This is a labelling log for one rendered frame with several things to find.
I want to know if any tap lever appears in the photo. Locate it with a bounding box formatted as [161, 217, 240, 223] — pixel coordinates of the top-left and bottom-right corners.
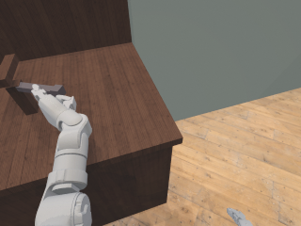
[15, 82, 67, 97]

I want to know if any counter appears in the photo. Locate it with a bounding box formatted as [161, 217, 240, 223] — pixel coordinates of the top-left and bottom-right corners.
[0, 0, 183, 226]

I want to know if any robot left forearm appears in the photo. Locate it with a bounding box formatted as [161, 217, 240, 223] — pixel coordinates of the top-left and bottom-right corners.
[35, 109, 92, 226]

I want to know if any right robot hand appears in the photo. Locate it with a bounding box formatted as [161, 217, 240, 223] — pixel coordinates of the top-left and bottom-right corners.
[227, 207, 253, 226]

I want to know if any left robot hand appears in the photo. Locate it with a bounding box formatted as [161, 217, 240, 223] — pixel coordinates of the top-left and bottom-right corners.
[31, 84, 77, 128]

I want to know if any left robot upper arm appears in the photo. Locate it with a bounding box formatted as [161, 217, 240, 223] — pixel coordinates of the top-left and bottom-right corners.
[36, 192, 92, 226]

